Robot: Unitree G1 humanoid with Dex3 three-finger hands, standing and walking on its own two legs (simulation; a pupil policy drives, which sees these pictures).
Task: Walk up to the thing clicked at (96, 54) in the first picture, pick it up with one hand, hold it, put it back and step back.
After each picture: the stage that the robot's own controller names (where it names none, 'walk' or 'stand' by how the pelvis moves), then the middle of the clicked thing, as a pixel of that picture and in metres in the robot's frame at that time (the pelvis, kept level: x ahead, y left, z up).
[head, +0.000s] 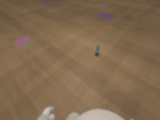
stand; (97, 51) +1.33 -0.10 -0.65
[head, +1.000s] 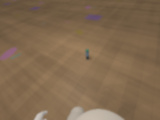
walk; (87, 54) +1.21 +0.18 -0.64
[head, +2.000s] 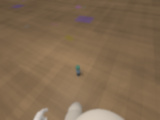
walk; (78, 71) +0.76 +0.25 -0.64
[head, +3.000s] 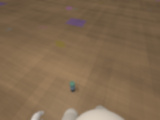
walk; (72, 87) +0.49 +0.21 -0.64
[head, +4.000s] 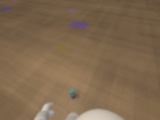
stand; (72, 93) +0.40 +0.23 -0.65
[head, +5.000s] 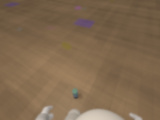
stand; (75, 94) +0.38 +0.19 -0.65
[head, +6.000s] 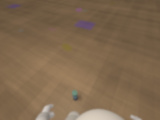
stand; (75, 95) +0.38 +0.18 -0.66
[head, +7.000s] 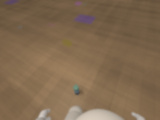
stand; (76, 90) +0.40 +0.19 -0.64
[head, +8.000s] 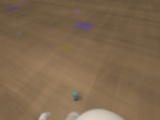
stand; (75, 95) +0.38 +0.18 -0.66
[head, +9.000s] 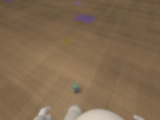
stand; (75, 88) +0.43 +0.18 -0.64
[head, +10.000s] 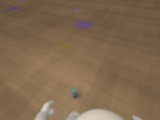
stand; (74, 93) +0.41 +0.21 -0.65
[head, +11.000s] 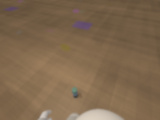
stand; (75, 93) +0.42 +0.20 -0.66
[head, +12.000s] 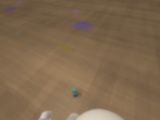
stand; (74, 92) +0.43 +0.20 -0.66
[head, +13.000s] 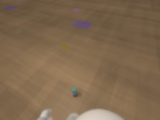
stand; (74, 92) +0.43 +0.20 -0.66
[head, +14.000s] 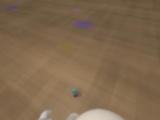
stand; (75, 92) +0.43 +0.20 -0.66
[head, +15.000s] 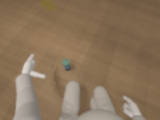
go down; (67, 65) +0.46 +0.23 -0.42
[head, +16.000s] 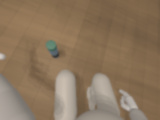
go down; (53, 50) +0.48 +0.31 -0.26
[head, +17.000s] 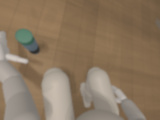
close in; (30, 44) +0.45 +0.34 -0.18
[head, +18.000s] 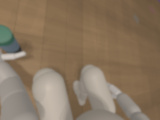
close; (9, 44) +0.43 +0.36 -0.16
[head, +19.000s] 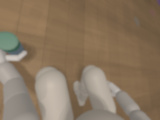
lift; (14, 48) +0.41 +0.35 -0.16
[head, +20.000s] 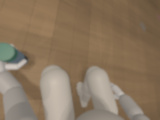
lift; (15, 57) +0.35 +0.38 -0.16
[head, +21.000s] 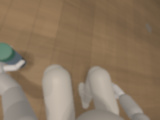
lift; (12, 58) +0.33 +0.40 -0.15
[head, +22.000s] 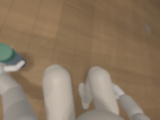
lift; (13, 59) +0.33 +0.40 -0.15
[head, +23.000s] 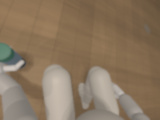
lift; (12, 59) +0.33 +0.40 -0.15
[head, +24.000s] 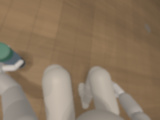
lift; (11, 58) +0.33 +0.40 -0.15
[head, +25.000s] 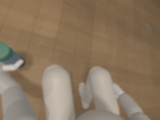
lift; (11, 58) +0.33 +0.40 -0.15
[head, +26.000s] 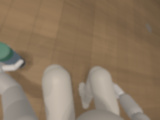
lift; (11, 58) +0.33 +0.40 -0.15
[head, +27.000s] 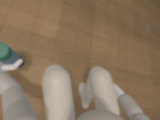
lift; (10, 58) +0.33 +0.41 -0.15
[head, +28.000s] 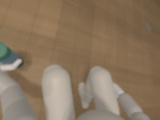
lift; (9, 58) +0.33 +0.41 -0.15
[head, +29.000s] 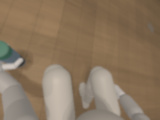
lift; (11, 57) +0.33 +0.41 -0.15
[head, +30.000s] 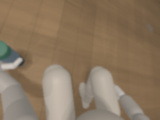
lift; (10, 56) +0.33 +0.41 -0.15
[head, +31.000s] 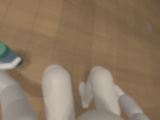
lift; (8, 56) +0.33 +0.42 -0.15
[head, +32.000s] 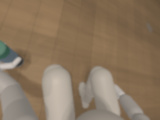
lift; (8, 56) +0.33 +0.42 -0.15
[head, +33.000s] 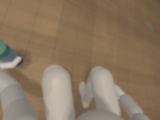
lift; (8, 56) +0.34 +0.42 -0.15
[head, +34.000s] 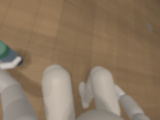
lift; (8, 56) +0.34 +0.42 -0.15
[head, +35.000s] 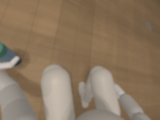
lift; (6, 56) +0.34 +0.42 -0.15
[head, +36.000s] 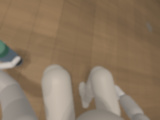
lift; (7, 56) +0.34 +0.42 -0.15
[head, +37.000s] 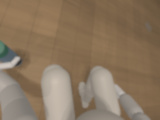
lift; (7, 56) +0.34 +0.42 -0.15
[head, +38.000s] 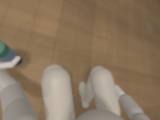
lift; (7, 55) +0.34 +0.42 -0.15
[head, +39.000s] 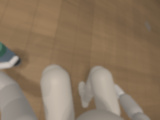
lift; (5, 55) +0.34 +0.42 -0.15
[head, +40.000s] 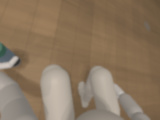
lift; (5, 56) +0.34 +0.42 -0.15
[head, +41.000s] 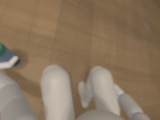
lift; (5, 56) +0.34 +0.42 -0.15
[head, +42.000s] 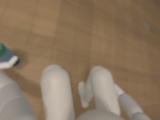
lift; (4, 56) +0.34 +0.43 -0.15
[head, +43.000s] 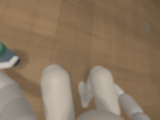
lift; (5, 55) +0.34 +0.42 -0.15
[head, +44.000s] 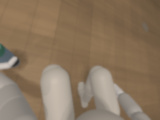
lift; (4, 56) +0.34 +0.43 -0.15
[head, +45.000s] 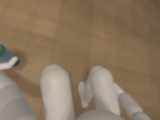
lift; (4, 56) +0.33 +0.43 -0.15
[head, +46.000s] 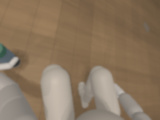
lift; (5, 56) +0.33 +0.42 -0.15
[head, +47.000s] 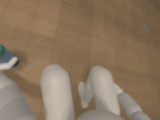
lift; (4, 57) +0.33 +0.43 -0.15
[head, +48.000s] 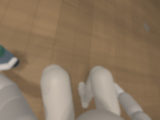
lift; (4, 57) +0.33 +0.43 -0.15
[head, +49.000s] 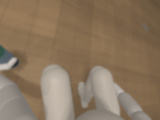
lift; (3, 57) +0.33 +0.43 -0.15
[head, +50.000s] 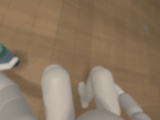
lift; (5, 57) +0.33 +0.43 -0.15
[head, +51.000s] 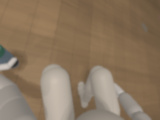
lift; (3, 57) +0.33 +0.43 -0.15
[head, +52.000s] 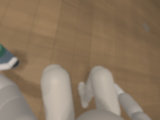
lift; (4, 57) +0.33 +0.43 -0.15
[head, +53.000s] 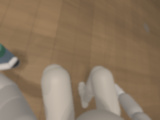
lift; (4, 57) +0.33 +0.43 -0.15
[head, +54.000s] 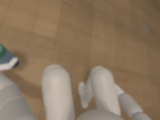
lift; (4, 57) +0.33 +0.43 -0.15
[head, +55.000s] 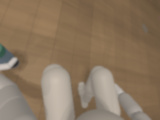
lift; (4, 57) +0.33 +0.43 -0.15
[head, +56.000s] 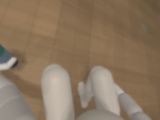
lift; (2, 57) +0.33 +0.43 -0.15
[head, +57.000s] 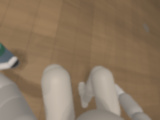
lift; (3, 56) +0.33 +0.43 -0.15
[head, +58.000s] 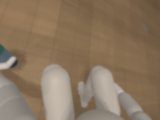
lift; (2, 56) +0.33 +0.43 -0.15
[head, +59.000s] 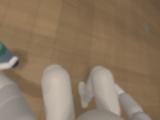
lift; (4, 56) +0.33 +0.43 -0.15
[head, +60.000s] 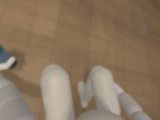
lift; (1, 57) +0.33 +0.43 -0.15
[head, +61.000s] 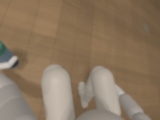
lift; (3, 56) +0.33 +0.43 -0.15
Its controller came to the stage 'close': yes
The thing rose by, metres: 0.00
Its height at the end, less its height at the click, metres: +0.00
